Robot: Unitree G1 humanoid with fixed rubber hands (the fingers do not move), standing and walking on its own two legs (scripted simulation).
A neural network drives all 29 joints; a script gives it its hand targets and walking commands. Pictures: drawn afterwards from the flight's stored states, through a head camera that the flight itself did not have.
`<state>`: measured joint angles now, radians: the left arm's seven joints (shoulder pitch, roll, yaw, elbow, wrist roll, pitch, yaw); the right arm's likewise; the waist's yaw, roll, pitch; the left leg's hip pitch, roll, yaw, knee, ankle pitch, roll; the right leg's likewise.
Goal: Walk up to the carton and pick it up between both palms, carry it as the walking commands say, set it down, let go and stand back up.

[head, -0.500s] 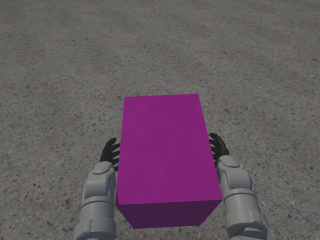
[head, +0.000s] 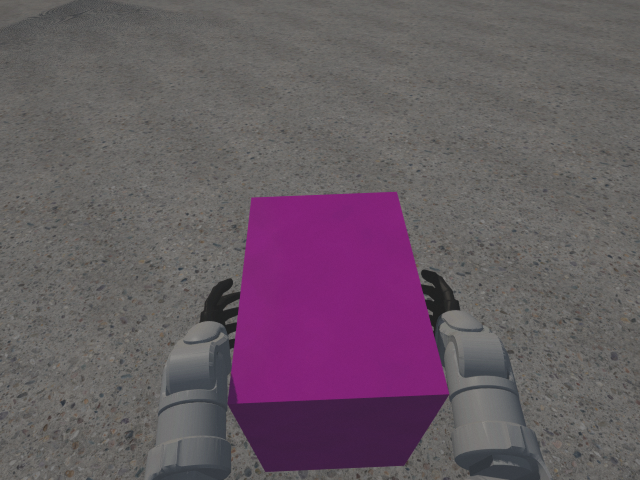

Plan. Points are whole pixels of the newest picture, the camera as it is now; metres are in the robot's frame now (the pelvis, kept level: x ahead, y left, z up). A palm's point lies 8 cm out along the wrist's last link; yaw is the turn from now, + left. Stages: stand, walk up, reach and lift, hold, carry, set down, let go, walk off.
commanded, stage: reach and lift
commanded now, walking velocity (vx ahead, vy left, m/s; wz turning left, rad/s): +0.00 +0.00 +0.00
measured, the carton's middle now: (329, 335) +0.32 +0.01 -0.01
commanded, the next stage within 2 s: hold in 0.96 s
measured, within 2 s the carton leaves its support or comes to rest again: neither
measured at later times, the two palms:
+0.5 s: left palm (221, 327) +0.30 +0.15 +0.05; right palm (451, 327) +0.30 -0.15 +0.04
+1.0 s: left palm (219, 341) +0.28 +0.15 +0.04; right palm (454, 341) +0.28 -0.15 +0.04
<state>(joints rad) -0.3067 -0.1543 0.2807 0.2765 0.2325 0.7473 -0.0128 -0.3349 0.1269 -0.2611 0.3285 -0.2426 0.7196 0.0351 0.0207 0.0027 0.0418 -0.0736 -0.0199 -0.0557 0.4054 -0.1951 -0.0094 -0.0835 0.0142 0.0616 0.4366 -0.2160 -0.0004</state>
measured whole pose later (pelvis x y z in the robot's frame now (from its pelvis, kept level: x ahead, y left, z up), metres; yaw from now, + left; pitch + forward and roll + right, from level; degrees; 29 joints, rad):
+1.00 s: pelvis +0.00 +0.00 +0.00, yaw +0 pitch -8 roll +0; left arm -0.20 -0.14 0.18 0.15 0.20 0.77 -0.01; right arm -0.19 0.14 -0.20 0.15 -0.21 0.76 0.02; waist 0.00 0.00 0.06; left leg -0.06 -0.02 -0.05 0.39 -0.20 0.00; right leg -0.06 0.01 0.07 0.41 -0.21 0.01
